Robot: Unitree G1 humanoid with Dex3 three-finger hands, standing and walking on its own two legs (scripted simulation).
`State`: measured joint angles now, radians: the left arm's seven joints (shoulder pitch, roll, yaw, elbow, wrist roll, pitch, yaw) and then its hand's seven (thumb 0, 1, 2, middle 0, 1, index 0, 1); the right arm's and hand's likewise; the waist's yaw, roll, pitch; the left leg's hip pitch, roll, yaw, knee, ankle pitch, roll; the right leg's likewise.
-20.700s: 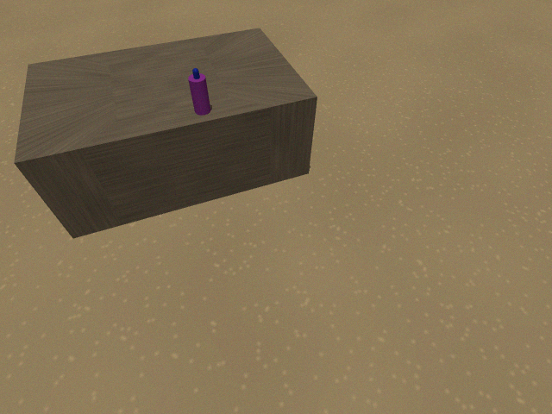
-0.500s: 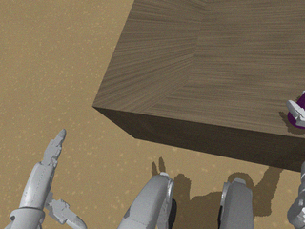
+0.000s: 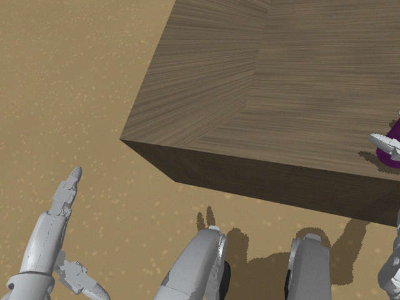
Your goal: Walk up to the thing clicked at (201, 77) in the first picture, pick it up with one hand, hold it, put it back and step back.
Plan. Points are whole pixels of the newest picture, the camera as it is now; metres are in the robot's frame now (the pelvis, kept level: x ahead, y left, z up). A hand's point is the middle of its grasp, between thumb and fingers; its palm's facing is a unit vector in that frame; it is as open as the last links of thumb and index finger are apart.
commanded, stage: open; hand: right
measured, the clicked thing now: out of the picture +0.46 -0.28 -0.05
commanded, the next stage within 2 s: withdraw in 0.14 s
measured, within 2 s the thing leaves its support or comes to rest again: neither
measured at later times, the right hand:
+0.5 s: hand out of the picture +0.46 -0.31 -0.02, palm faces +0.42 +0.91 -0.01, open 16.7 cm
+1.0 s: hand out of the picture +0.41 -0.41 +0.11, palm faces +0.54 +0.79 -0.30, open 17.0 cm
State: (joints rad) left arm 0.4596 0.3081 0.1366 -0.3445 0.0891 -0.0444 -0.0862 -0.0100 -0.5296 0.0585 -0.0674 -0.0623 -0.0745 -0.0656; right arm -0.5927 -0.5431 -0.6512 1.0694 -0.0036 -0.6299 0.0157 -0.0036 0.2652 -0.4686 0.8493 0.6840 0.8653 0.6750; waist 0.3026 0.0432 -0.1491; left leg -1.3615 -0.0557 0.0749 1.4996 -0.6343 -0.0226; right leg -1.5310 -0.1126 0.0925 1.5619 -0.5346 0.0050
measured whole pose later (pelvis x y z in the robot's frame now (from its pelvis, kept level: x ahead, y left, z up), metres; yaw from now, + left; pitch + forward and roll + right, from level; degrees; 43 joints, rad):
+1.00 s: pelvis +0.03 -0.02 +0.10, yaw -3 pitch +18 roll +5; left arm 0.44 0.31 0.07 0.02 -0.01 0.11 0.01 -0.01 -0.26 0.24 -0.09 -0.09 -0.09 -0.10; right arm -0.51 -0.65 -0.52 1.03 -0.05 -0.20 -0.07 -0.01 0.43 -0.08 0.06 0.06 0.07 0.06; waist 0.13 0.01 -0.13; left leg -0.85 -0.03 0.02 1.03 -0.50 -0.04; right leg -1.01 -0.09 0.01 1.12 -0.44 -0.02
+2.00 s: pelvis +0.05 +0.02 +0.14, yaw -6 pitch +6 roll +1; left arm 0.27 0.22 -0.01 0.49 -0.04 0.01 0.13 0.01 0.90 0.90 -0.20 -0.29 -0.20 -0.30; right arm 0.41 -0.20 0.01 0.16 0.03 0.08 -0.14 -0.01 0.56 -0.04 0.06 0.05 0.06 0.05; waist 0.02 -0.03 -0.06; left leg -0.49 0.00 0.03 0.87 -0.48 0.00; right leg -0.61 -0.06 0.01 0.87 -0.36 0.03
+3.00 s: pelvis +0.05 +0.02 +0.19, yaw -6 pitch -4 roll +0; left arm 0.13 0.34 0.00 1.12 0.02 0.02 0.01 0.00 0.90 0.90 -0.20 -0.30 -0.20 -0.30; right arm 0.16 -0.33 0.01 1.11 -0.02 0.00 -0.03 0.00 0.55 -0.04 0.06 0.05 0.06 0.04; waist 0.01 -0.04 0.04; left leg -0.05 0.01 0.02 0.35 -0.24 -0.01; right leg -0.15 -0.04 -0.02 0.35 -0.14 0.03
